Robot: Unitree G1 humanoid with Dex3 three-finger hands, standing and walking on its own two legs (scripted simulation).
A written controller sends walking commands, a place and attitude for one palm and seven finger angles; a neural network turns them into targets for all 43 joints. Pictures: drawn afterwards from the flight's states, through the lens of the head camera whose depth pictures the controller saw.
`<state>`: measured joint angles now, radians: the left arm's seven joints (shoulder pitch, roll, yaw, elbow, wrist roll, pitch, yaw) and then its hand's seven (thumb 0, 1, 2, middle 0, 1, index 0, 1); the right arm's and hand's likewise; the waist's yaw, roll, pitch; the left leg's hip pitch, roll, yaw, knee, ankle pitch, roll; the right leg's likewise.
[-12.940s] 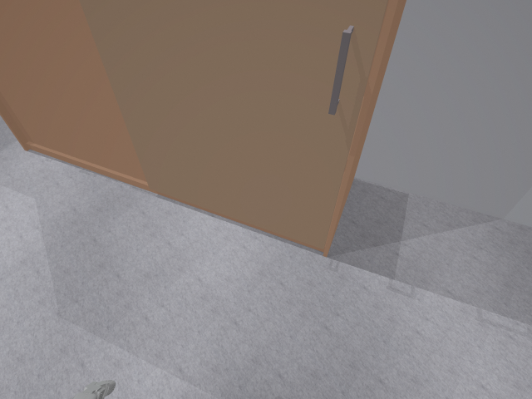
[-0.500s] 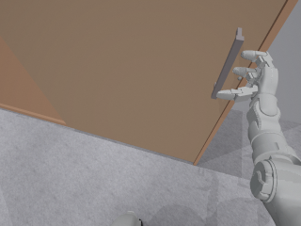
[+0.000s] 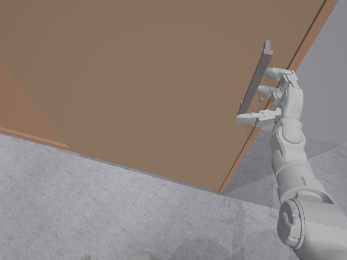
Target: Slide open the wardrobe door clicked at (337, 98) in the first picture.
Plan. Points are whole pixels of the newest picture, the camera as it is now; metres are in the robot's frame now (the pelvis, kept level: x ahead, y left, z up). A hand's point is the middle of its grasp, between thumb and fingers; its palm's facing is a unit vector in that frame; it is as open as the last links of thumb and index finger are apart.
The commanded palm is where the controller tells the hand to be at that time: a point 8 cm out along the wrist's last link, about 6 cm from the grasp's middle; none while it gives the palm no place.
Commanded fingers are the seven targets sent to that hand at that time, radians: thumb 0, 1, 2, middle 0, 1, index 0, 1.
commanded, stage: slide the fingers in behind the handle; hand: right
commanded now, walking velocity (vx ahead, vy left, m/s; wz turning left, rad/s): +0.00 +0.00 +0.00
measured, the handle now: (252, 84) +0.52 -0.11 +0.11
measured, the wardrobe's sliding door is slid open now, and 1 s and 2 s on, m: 0.00 0.00 0.00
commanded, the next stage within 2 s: grip the handle and tug to test in 1.12 s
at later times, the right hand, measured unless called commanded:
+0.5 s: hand (250, 98) +0.47 -0.11 +0.11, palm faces +0.12 +0.99 +0.00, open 14.0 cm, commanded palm +0.44 -0.16 +0.11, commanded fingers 0.00 0.50 -0.30 0.30 1.20 0.30 1.20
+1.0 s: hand (241, 96) +0.47 -0.08 +0.12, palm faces +0.13 +0.99 -0.01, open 14.0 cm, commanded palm +0.44 -0.14 +0.11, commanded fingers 0.00 0.50 -0.30 0.30 1.20 0.30 1.20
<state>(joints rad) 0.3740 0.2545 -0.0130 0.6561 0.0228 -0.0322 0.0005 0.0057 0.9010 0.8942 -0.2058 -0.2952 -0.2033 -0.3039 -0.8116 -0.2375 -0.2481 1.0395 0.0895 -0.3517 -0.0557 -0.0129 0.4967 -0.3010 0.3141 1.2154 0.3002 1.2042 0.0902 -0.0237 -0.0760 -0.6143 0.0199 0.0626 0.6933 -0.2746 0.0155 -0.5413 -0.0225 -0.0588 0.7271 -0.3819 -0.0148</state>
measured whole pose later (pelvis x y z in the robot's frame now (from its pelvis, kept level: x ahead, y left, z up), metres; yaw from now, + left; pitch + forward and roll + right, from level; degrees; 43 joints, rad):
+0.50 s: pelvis +0.00 +0.01 +0.00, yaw +0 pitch +10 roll +0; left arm 0.35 0.24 -0.01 0.65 0.02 -0.02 0.00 0.01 0.90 0.89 -0.21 -0.30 -0.20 -0.30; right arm -0.79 -0.19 -0.23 0.99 0.07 -0.31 -0.10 -0.01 0.50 -0.30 0.30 1.20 0.30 1.20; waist 0.08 -0.02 -0.07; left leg -0.58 0.01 0.07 0.68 -0.28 0.03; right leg -0.50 -0.03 -0.05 0.70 -0.37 0.00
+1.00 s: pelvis -0.01 +0.01 +0.00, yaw +0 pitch +10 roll -1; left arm 0.36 0.24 -0.01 0.67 0.03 -0.03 0.01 0.01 0.90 0.89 -0.21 -0.30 -0.20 -0.30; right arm -0.84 -0.17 -0.23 1.04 0.04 -0.36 -0.16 -0.01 0.50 -0.30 0.30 1.20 0.30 1.20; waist 0.10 -0.02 -0.06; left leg -0.60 0.01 0.06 0.68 -0.26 0.03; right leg -0.51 -0.03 -0.06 0.69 -0.36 0.00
